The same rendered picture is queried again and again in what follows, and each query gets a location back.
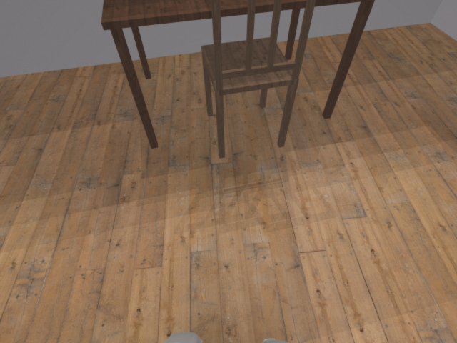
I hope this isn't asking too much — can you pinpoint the table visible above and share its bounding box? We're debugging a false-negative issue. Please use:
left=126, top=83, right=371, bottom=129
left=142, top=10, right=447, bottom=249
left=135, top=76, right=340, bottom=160
left=101, top=0, right=375, bottom=149

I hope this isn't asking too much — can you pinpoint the chair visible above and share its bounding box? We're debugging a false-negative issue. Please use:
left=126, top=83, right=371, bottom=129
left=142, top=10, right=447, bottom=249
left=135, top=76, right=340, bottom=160
left=201, top=0, right=316, bottom=158

